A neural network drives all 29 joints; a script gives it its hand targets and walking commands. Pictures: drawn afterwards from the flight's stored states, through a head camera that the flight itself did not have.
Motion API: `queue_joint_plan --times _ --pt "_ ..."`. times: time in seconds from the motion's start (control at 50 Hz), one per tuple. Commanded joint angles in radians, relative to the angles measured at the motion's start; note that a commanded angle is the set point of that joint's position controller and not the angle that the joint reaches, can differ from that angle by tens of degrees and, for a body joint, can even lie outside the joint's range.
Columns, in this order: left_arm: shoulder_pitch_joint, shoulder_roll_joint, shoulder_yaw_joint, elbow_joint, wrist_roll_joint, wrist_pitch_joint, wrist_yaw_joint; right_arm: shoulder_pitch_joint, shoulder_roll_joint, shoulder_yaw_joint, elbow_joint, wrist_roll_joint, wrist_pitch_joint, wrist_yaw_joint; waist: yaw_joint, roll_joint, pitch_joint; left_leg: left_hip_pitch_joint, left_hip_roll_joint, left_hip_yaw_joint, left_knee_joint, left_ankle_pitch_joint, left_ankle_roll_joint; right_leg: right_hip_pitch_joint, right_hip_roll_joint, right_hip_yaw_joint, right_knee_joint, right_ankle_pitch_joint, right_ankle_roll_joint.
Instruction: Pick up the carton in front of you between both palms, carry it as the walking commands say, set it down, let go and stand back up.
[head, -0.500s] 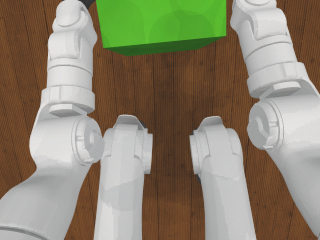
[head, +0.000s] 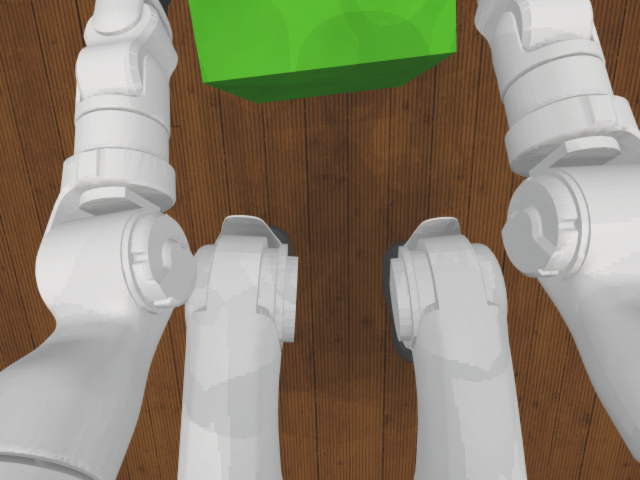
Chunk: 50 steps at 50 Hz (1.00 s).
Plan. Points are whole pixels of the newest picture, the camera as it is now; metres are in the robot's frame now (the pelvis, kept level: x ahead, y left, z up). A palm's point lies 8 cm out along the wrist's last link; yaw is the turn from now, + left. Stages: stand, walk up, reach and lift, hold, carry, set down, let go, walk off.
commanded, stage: set down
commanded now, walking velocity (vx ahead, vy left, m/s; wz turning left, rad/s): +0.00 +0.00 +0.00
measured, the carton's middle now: out of the picture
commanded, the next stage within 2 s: let go in 1.72 s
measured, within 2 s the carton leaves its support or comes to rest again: neither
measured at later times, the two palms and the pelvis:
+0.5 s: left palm out of the picture +0.53 +0.20 -0.19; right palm out of the picture +0.56 -0.13 -0.19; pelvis +0.00 +0.00 +0.00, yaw +0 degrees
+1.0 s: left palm out of the picture +0.55 +0.22 -0.07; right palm out of the picture +0.58 -0.15 -0.07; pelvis +0.00 +0.01 +0.04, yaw +0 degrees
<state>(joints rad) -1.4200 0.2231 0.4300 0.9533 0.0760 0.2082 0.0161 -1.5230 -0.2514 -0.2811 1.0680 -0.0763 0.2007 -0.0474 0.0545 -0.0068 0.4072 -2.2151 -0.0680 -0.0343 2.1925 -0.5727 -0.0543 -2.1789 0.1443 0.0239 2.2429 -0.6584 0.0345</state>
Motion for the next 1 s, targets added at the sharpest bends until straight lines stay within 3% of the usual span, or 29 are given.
queue_joint_plan --times 0.0,0.24,0.34,0.38,0.44,0.5,0.58,0.66,0.74,0.82,0.98 --pt "-0.497 -0.724 -0.272 0.000 -0.043 0.002 -0.218 -0.393 0.756 0.208 -0.007 0.035 0.001 0.217 0.002 -0.045 -0.794 0.406 -0.039 0.071 -0.130 0.189 0.053 0.260 0.001 -0.047 -0.221 0.188 -0.051" --pt "-0.399 -0.634 -0.178 0.071 0.018 0.009 -0.227 -0.308 0.668 0.155 0.042 -0.025 0.022 0.225 0.003 -0.049 -0.651 0.341 -0.034 0.073 -0.116 0.139 0.057 0.267 -0.007 -0.020 -0.221 0.167 -0.056" --pt "-0.369 -0.544 -0.150 0.078 0.022 -0.016 -0.201 -0.289 0.577 0.142 0.038 -0.033 0.003 0.202 0.011 -0.056 -0.684 0.367 -0.021 0.086 -0.104 0.163 0.038 0.331 -0.016 -0.017 -0.207 0.208 -0.037" --pt "-0.324 -0.392 -0.102 0.088 0.028 -0.038 -0.162 -0.257 0.418 0.111 0.028 -0.040 -0.015 0.163 0.011 -0.056 -0.722 0.398 -0.011 0.095 -0.099 0.188 0.022 0.374 -0.027 -0.023 -0.204 0.235 -0.023" --pt "-0.186 0.159 0.010 0.086 0.030 -0.110 -0.012 -0.162 -0.139 0.046 -0.005 -0.020 -0.076 0.018 0.020 -0.043 -0.833 0.490 0.010 0.100 -0.099 0.254 0.000 0.440 -0.055 -0.032 -0.200 0.284 0.006" --pt "-0.293 0.262 -0.059 0.055 -0.092 -0.164 0.060 -0.286 -0.254 0.102 -0.072 0.107 -0.114 -0.042 0.037 -0.042 -1.060 0.562 0.022 0.085 -0.076 0.413 0.010 0.478 -0.070 -0.024 -0.168 0.419 0.015" --pt "-0.355 0.291 -0.178 0.039 -0.224 -0.188 0.078 -0.354 -0.256 0.240 -0.098 0.258 -0.136 -0.044 0.056 -0.055 -1.236 0.632 0.037 0.069 -0.051 0.534 0.025 0.522 -0.086 -0.013 -0.131 0.511 0.010" --pt "-0.318 0.287 -0.244 0.051 -0.301 -0.174 0.083 -0.333 -0.273 0.285 -0.078 0.324 -0.127 -0.040 0.055 -0.066 -1.327 0.686 0.046 0.072 -0.072 0.524 0.028 0.551 -0.092 -0.023 -0.137 0.488 0.003" --pt "-0.295 0.286 -0.252 0.015 -0.313 -0.146 0.094 -0.301 -0.297 0.253 -0.081 0.310 -0.105 -0.045 0.041 -0.051 -1.419 0.769 0.042 0.076 -0.114 0.481 0.030 0.552 -0.088 -0.048 -0.180 0.420 -0.006" --pt "-0.303 0.290 -0.239 -0.088 -0.293 -0.103 0.112 -0.299 -0.312 0.211 -0.153 0.275 -0.067 -0.061 0.029 -0.032 -1.533 0.844 0.026 0.089 -0.186 0.449 0.033 0.588 -0.073 -0.070 -0.254 0.374 -0.018" --pt "-0.218 0.201 -0.165 -0.038 -0.196 -0.065 0.099 -0.214 -0.252 0.116 -0.069 0.184 -0.039 -0.037 0.024 -0.027 -1.296 0.687 0.017 0.088 -0.346 0.328 0.028 0.456 -0.073 -0.064 -0.413 0.274 -0.025"
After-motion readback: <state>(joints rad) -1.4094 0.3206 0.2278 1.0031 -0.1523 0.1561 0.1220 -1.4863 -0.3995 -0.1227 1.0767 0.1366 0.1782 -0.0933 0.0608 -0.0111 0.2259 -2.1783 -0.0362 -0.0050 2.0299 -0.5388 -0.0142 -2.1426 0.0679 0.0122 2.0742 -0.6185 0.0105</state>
